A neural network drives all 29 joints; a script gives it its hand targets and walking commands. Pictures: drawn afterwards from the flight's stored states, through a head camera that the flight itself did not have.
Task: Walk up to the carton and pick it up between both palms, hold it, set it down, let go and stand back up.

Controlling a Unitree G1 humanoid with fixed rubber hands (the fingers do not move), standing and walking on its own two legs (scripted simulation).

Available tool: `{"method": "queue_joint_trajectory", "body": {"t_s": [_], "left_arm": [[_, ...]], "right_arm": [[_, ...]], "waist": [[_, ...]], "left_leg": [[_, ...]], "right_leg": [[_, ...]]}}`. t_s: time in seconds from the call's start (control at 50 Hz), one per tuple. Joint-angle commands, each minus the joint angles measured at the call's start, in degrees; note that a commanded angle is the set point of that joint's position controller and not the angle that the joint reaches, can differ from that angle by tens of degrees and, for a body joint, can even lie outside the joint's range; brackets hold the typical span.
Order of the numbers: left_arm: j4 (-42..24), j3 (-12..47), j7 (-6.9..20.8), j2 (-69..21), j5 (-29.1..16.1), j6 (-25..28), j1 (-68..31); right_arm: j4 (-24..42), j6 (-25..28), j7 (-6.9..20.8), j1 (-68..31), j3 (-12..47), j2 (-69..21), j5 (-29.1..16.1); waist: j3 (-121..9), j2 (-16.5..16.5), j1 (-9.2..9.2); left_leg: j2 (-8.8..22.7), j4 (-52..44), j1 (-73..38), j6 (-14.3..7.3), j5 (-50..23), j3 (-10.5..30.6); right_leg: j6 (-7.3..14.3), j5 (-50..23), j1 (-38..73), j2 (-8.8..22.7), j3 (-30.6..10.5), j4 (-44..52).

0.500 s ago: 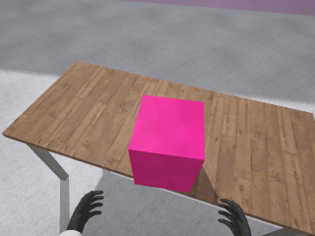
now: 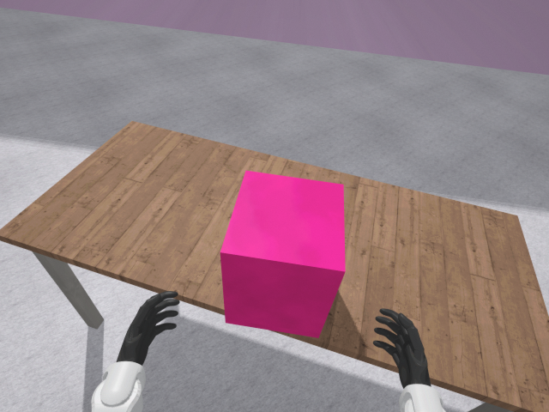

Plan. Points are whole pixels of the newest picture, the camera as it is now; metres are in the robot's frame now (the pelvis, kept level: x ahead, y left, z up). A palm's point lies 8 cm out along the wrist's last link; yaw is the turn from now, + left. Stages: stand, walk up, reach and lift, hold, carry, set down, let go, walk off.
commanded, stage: reach and lift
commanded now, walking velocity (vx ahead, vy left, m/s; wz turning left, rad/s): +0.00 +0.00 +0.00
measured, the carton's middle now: (282, 255) +0.43 +0.00 -0.08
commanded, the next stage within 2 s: none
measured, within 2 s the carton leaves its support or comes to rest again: neither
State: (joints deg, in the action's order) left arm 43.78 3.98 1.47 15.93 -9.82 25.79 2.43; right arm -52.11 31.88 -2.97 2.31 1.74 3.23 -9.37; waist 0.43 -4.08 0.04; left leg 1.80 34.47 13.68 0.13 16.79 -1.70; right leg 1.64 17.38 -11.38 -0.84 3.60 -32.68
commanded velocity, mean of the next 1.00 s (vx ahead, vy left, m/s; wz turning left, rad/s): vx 0.00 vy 0.00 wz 0.00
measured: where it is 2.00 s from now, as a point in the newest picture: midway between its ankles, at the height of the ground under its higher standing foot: outside the picture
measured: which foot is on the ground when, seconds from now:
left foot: down 0.00-1.00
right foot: down 0.00-1.00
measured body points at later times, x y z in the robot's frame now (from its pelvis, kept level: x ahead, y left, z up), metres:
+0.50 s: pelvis +0.02 +0.01 +0.00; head +0.02 +0.02 +0.45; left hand +0.33 +0.23 -0.01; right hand +0.31 -0.17 -0.01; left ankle +0.02 +0.12 -0.73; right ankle +0.01 -0.10 -0.73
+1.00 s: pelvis +0.02 +0.01 +0.01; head +0.02 +0.02 +0.46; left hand +0.40 +0.21 +0.06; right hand +0.37 -0.19 +0.06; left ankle +0.02 +0.12 -0.73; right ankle +0.01 -0.10 -0.73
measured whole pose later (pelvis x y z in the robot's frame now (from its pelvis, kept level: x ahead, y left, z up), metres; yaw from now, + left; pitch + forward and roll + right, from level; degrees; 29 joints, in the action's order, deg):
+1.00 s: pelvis +0.02 +0.01 +0.01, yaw -1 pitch +2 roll -1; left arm 52.8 -2.0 1.5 15.4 -9.3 6.8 -29.9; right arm -49.4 8.6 -7.9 -25.6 3.4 9.7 -15.2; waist -2.8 -1.6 1.4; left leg 1.0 25.0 14.7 -0.3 12.3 -1.9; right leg 0.9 12.5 -12.7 -1.1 1.5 -23.0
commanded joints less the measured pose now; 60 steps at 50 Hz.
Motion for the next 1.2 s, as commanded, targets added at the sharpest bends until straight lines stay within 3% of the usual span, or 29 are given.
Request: {"method": "queue_joint_trajectory", "body": {"t_s": [0.0, 0.1, 0.14, 0.2, 0.3, 0.4, 0.48, 0.66, 0.74, 0.8, 0.9, 0.98, 1.1, 1.18], "left_arm": [[-3.4, -0.5, -1.4, 4.4, -2.7, 0.5, -18.8], [0.3, 0.2, -2.2, 4.9, -4.2, 1.3, -25.4], [2.2, 0.1, -2.0, 5.8, -4.6, 1.6, -28.6], [4.9, -0.6, -1.4, 6.2, -4.5, 1.8, -30.2], [5.1, -1.5, -0.6, 6.2, -3.2, 1.8, -31.8], [0.8, -2.6, 0.6, 6.2, -1.8, 0.5, -29.7], [-3.6, -4.1, 2.0, 6.3, 0.1, -3.2, -29.2], [-7.2, -5.0, 1.1, 4.8, 1.3, -10.7, -37.4], [-7.7, -7.0, 0.6, 5.0, 2.3, -13.5, -37.0], [-6.7, -8.8, 0.9, 6.4, 2.9, -15.7, -41.5], [-2.3, -7.5, 0.0, 6.2, 0.5, -16.7, -52.3], [5.5, -6.8, -0.4, 6.9, -0.3, -16.5, -58.6], [13.6, -4.2, -0.9, 8.6, -2.9, -15.0, -68.2], [16.5, -3.2, -1.2, 9.3, -3.8, -14.9, -72.4]], "right_arm": [[7.1, -1.8, 0.0, -17.1, -3.2, 4.2, 0.8], [7.3, -4.3, -0.4, -22.8, -2.5, 3.8, 0.2], [4.6, -5.2, -0.7, -25.1, -2.8, 4.3, 0.1], [2.7, -6.0, -1.5, -26.1, -1.9, 4.3, -0.4], [2.2, -5.5, -2.4, -29.3, -0.7, 5.0, -1.5], [5.2, -4.3, -3.5, -29.6, 0.7, 7.1, -2.3], [6.6, -4.6, -4.3, -28.5, 2.5, 7.9, -4.0], [10.8, -11.5, -3.7, -34.6, 2.1, 9.6, -5.5], [13.1, -14.4, -4.3, -34.5, 2.4, 10.7, -6.4], [13.2, -16.5, -4.9, -38.6, 1.7, 12.2, -6.6], [13.7, -20.4, -5.1, -47.6, 0.4, 11.9, -5.9], [7.9, -23.2, -4.8, -53.5, -0.2, 11.8, -5.8], [0.4, -24.5, -4.4, -61.8, -0.2, 12.7, -6.7], [-2.1, -24.0, -4.5, -65.9, -0.8, 15.1, -7.9]], "waist": [[-3.3, 7.3, 0.56], [-8.7, 6.5, 0.50], [-9.0, 6.7, 1.53], [-10.4, 6.6, 1.57], [-15.5, 6.6, 1.53], [-21.5, 6.6, 2.17], [-21.6, 6.7, 2.56], [-17.2, 7.5, 2.25], [-20.8, 7.3, 1.06], [-19.4, 6.2, 1.06], [-20.3, 4.5, 1.15], [-21.5, 4.4, 1.17], [-25.8, 6.2, 1.93], [-30.7, 7.7, 2.34]], "left_leg": [[-0.8, -8.0, 4.6, 0.0, 6.2, 1.4], [-0.9, -7.4, 6.7, -0.2, 4.8, 1.7], [-0.7, -7.2, 7.3, 0.0, 4.3, 2.1], [-1.0, -6.3, 6.9, 0.4, 2.2, 2.0], [-1.4, -4.6, 3.9, 1.4, -5.9, 1.8], [-2.2, -2.3, -1.9, 3.3, -21.4, 1.7], [-2.4, -2.9, -5.3, 3.9, -29.1, 1.8], [-1.5, -6.5, -10.6, 3.1, -29.2, 2.2], [-1.7, -7.1, -11.9, 3.1, -32.0, 1.8], [-1.9, -8.7, -9.6, 2.4, -29.0, 1.3], [-1.2, -10.9, -7.0, 1.0, -18.8, 0.9], [-1.0, -11.4, -5.7, 0.8, -14.7, 0.7], [-0.9, -9.8, -4.5, 1.5, -14.2, 1.0], [-0.9, -7.5, -6.5, 2.6, -20.2, 1.3]], "right_leg": [[1.5, 9.9, -5.2, 2.1, -4.8, 7.3], [1.2, 6.2, -2.9, 2.2, -5.1, 6.1], [1.0, 5.7, -3.2, 2.0, -4.8, 5.6], [0.6, 4.0, -3.4, 2.0, -4.9, 5.6], [-0.1, -2.5, -3.6, 1.3, -4.1, 5.1], [-1.2, -18.3, 0.0, 0.1, -3.5, 4.3], [-1.9, -27.7, 4.0, -0.4, -3.6, 4.7], [-1.8, -22.3, 2.5, -0.5, -3.4, 9.4], [-2.1, -28.7, 5.5, -0.4, -3.8, 9.8], [-2.7, -29.0, 7.6, 0.0, -4.2, 10.4], [-2.6, -18.7, 3.7, 0.5, -3.9, 12.0], [-2.4, -13.9, -0.3, 0.8, -3.9, 12.2], [-1.8, -11.2, -5.2, 0.6, -3.6, 11.3], [-1.7, -15.0, -7.2, -0.1, -2.8, 10.3]]}}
